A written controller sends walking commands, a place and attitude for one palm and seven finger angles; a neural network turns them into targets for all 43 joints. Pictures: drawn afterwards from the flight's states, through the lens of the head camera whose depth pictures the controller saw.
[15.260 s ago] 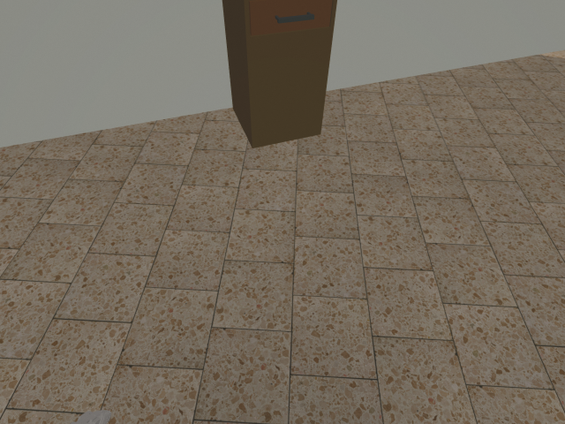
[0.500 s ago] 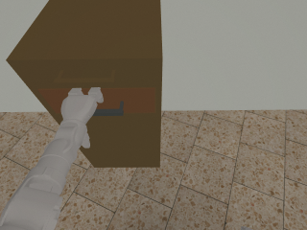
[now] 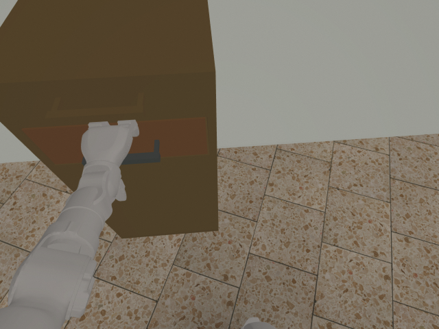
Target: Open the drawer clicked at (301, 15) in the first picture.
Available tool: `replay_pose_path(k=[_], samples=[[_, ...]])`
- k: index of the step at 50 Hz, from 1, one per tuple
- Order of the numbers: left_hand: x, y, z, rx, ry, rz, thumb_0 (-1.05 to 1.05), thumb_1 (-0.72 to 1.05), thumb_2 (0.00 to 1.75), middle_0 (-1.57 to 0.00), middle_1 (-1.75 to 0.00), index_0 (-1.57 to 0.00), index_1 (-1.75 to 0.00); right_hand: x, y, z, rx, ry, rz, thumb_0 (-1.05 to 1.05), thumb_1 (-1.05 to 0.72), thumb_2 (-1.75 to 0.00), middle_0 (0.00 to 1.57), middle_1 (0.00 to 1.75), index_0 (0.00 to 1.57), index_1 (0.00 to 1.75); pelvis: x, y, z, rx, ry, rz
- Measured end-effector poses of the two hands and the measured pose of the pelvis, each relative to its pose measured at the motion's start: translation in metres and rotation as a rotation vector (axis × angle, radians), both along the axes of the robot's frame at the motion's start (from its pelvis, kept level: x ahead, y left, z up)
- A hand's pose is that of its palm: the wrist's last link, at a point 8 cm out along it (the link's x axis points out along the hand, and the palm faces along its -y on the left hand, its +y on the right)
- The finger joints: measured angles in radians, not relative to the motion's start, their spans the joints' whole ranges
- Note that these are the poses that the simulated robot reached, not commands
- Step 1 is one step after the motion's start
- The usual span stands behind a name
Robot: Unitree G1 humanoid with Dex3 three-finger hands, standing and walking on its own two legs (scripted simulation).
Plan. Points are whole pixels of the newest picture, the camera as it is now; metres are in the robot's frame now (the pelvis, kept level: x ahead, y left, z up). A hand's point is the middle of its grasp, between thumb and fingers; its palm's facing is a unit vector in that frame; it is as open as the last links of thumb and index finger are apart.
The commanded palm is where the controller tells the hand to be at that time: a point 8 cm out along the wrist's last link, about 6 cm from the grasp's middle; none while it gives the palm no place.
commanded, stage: move the hooked fingers above the handle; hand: left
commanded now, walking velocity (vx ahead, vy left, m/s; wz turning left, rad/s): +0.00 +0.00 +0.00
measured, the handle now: (123, 152) +0.50 +0.21 -0.04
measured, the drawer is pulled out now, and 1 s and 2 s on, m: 0.00 0.00 0.00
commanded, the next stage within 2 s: lower the fingers behind the handle in 0.48 s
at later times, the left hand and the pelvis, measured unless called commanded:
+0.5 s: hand (112, 160) +0.45 +0.20 +0.01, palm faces -0.03 -0.03 -1.00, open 13.8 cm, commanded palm +0.42 +0.20 +0.07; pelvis +0.00 +0.01 +0.00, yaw +1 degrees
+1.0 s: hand (121, 168) +0.44 +0.19 -0.02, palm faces -0.06 -0.02 -1.00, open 13.8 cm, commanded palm +0.43 +0.19 +0.04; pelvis +0.00 +0.00 -0.01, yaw +1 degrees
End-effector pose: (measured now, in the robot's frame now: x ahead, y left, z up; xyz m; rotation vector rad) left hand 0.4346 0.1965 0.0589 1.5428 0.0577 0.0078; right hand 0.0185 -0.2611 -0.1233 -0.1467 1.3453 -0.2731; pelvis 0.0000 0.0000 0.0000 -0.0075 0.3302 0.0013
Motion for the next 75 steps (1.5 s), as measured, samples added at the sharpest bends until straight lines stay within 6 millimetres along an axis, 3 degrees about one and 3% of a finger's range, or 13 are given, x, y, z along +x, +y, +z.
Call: replay_pose_path(k=[16, 24, 30, 37, 58, 75], samples=[[-0.006, 0.004, 0.003, -0.011, 0.009, -0.013, 0.00, -0.49, 0.30, -0.32, -1.20, -0.32, -1.20, 0.035, 0.006, 0.007, -0.008, -0.079, 0.046, 0.01, -0.91, -0.90, 0.20, 0.30, 0.20, 0.30, 0.003, 0.005, 0.002, -0.006, -0.018, 0.012], [-0.007, 0.009, 0.002, -0.006, 0.001, 0.003, 0.00, -0.49, 0.30, -0.32, -1.20, -0.32, -1.20, 0.043, 0.008, 0.005, -0.005, -0.084, 0.057, 0.01, -0.91, -0.90, 0.20, 0.30, 0.20, 0.30, 0.004, 0.006, 0.002, -0.008, -0.016, 0.017], [-0.007, 0.002, 0.006, -0.008, 0.002, -0.013, 0.00, -0.49, 0.30, -0.32, -1.20, -0.32, -1.20, 0.041, 0.010, 0.003, 0.012, -0.069, 0.055, 0.01, -0.91, -0.90, 0.20, 0.30, 0.20, 0.30, 0.006, 0.007, 0.002, -0.009, -0.022, 0.021], [-0.008, -0.010, -0.002, -0.014, 0.011, -0.029, 0.00, -0.49, 0.30, -0.32, -1.20, -0.32, -1.20, 0.037, 0.011, 0.001, 0.019, -0.061, 0.047, 0.01, -0.91, -0.90, 0.20, 0.30, 0.20, 0.30, 0.005, 0.004, 0.001, -0.004, -0.018, 0.011], [-0.007, -0.003, -0.033, 0.000, 0.024, 0.009, 0.00, -0.49, 0.30, -0.32, -1.20, -0.32, -1.20, 0.016, -0.009, -0.011, -0.021, -0.019, 0.035, 0.01, -0.91, -0.90, 0.20, 0.30, 0.20, 0.30, -0.002, -0.007, -0.013, 0.000, 0.042, 0.011], [-0.004, -0.009, -0.057, 0.009, 0.025, 0.000, 0.00, -0.49, 0.30, -0.32, -1.20, -0.32, -1.20, 0.007, -0.006, -0.027, -0.014, 0.003, 0.043, 0.01, -0.91, -0.90, 0.20, 0.30, 0.20, 0.30, -0.006, -0.007, -0.028, -0.005, 0.086, 0.020]])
